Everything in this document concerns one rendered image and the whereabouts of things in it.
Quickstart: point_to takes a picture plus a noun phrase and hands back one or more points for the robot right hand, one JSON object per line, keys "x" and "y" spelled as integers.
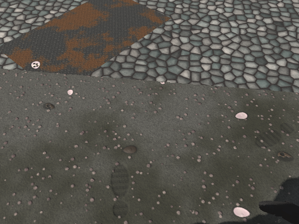
{"x": 287, "y": 210}

